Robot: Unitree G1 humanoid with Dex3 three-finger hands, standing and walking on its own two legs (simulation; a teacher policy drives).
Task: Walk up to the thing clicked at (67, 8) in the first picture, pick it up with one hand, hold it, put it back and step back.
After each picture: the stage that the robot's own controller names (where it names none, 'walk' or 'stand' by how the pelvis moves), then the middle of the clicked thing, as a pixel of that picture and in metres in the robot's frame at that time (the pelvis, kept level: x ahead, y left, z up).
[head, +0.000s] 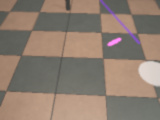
stand; (67, 1) +2.27 +0.15 -0.66
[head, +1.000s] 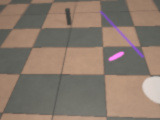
walk; (68, 17) +2.14 +0.26 -0.64
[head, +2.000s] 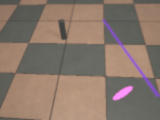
walk; (62, 30) +1.55 +0.26 -0.65
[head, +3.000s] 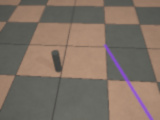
walk; (56, 61) +1.06 +0.27 -0.65
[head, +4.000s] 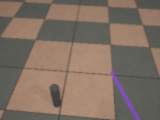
walk; (55, 96) +0.70 +0.21 -0.64
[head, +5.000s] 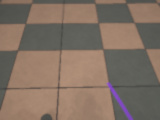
walk; out of the picture +0.43 +0.21 -0.63
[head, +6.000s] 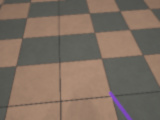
stand; out of the picture +0.36 +0.20 -0.65
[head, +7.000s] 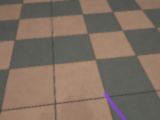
stand; out of the picture +0.34 +0.21 -0.66
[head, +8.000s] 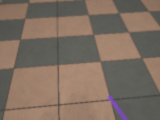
stand; out of the picture +0.33 +0.20 -0.66
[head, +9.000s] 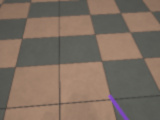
stand; out of the picture +0.34 +0.20 -0.66
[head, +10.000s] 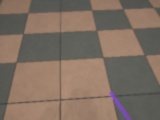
go down; out of the picture +0.34 +0.19 -0.65
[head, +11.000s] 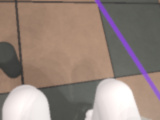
go down; (9, 63) +0.43 +0.23 -0.24
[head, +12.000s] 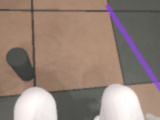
approach; (23, 67) +0.43 +0.22 -0.25
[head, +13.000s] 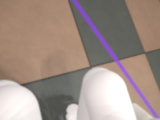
close in; out of the picture +0.41 +0.26 -0.16
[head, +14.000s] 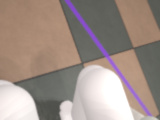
close; out of the picture +0.41 +0.26 -0.16
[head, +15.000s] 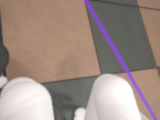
lift; out of the picture +0.35 +0.25 -0.10
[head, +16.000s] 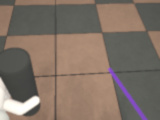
lift; (23, 88) +0.32 +0.17 +0.06
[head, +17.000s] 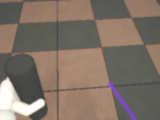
hold; (30, 92) +0.32 +0.16 +0.04
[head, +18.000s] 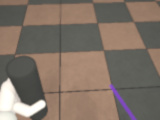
hold; (31, 93) +0.32 +0.16 +0.04
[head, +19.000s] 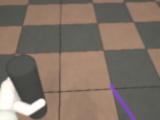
crouch; (31, 92) +0.32 +0.16 +0.04
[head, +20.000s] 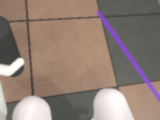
crouch; (6, 52) +0.44 +0.20 -0.05
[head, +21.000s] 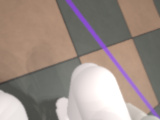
lower; out of the picture +0.43 +0.27 -0.16
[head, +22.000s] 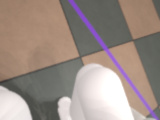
lower; out of the picture +0.42 +0.27 -0.16
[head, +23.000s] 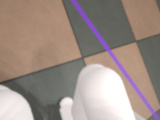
lower; out of the picture +0.42 +0.27 -0.15
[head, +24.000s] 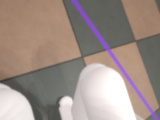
lower; out of the picture +0.41 +0.27 -0.16
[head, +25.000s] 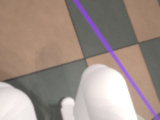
loosen; out of the picture +0.41 +0.27 -0.16
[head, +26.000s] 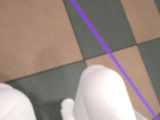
withdraw; out of the picture +0.41 +0.27 -0.17
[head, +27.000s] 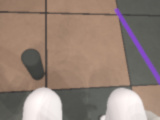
walk; (34, 66) +0.44 +0.21 -0.29
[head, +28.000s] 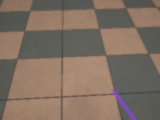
stand; out of the picture +0.36 +0.18 -0.59
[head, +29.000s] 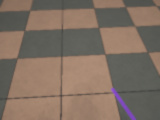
stand; out of the picture +0.37 +0.19 -0.60
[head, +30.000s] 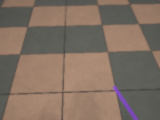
stand; out of the picture +0.37 +0.20 -0.60
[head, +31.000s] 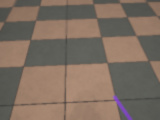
stand; out of the picture +0.38 +0.19 -0.65
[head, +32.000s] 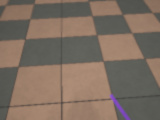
stand; out of the picture +0.36 +0.20 -0.66
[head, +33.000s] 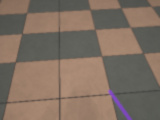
walk; out of the picture +0.35 +0.21 -0.66
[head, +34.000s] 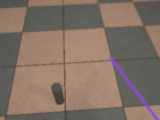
walk; (58, 94) +0.59 +0.18 -0.63
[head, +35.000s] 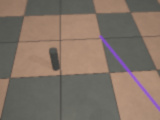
walk; (54, 59) +0.95 +0.23 -0.63
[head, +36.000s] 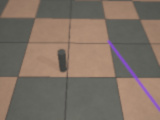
stand; (62, 61) +0.98 +0.18 -0.63
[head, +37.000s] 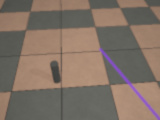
stand; (55, 72) +0.94 +0.21 -0.66
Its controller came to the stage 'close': yes
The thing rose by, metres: 0.69
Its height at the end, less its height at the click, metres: +0.00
